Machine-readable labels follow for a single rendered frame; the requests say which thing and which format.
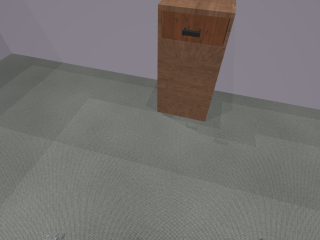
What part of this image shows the cabinet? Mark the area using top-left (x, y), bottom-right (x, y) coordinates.
top-left (157, 0), bottom-right (236, 122)

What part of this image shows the drawer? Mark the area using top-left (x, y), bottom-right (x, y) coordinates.
top-left (161, 10), bottom-right (229, 47)

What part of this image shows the handle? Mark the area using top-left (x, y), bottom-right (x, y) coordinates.
top-left (182, 27), bottom-right (201, 38)

